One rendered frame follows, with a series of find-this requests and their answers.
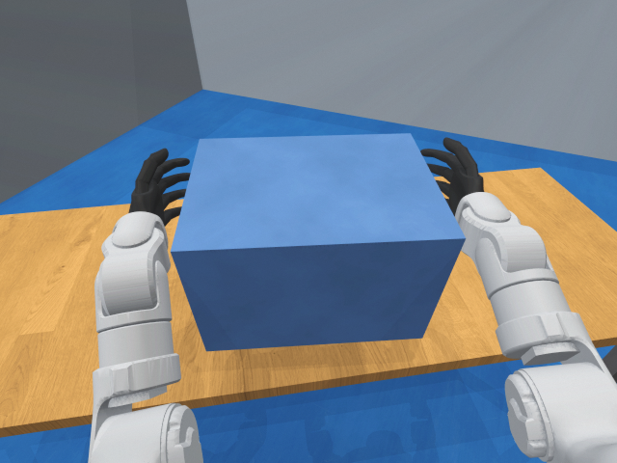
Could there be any robot left hand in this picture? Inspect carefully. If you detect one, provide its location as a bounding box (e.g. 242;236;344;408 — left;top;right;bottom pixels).
128;149;191;226

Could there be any right robot forearm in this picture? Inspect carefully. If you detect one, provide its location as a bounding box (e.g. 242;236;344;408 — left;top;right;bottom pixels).
455;192;617;391

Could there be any left robot forearm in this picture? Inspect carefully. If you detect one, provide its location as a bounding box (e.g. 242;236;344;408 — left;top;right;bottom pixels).
88;211;181;463

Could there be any robot left upper arm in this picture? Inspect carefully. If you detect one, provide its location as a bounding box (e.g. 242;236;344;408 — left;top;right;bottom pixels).
91;403;203;463

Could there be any carton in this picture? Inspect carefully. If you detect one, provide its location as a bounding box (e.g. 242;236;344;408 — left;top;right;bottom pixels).
171;133;466;351

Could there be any robot right upper arm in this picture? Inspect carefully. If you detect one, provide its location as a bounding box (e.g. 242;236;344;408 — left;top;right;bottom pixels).
505;362;617;463

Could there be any table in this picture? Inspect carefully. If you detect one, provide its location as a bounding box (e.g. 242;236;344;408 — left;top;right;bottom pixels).
0;168;617;438

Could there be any robot right hand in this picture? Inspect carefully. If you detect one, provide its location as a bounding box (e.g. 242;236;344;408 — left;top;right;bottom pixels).
420;137;484;217

